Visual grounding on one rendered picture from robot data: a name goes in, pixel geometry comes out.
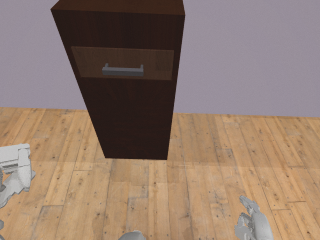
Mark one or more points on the robot left hand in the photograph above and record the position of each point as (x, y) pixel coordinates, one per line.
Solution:
(14, 160)

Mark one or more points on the cabinet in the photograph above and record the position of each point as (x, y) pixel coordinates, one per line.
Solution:
(132, 118)

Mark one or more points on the drawer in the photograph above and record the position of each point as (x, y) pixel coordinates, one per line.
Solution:
(157, 63)

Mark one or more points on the handle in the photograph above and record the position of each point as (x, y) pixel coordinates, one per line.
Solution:
(120, 71)

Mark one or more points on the robot right hand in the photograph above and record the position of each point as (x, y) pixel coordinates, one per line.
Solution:
(258, 227)

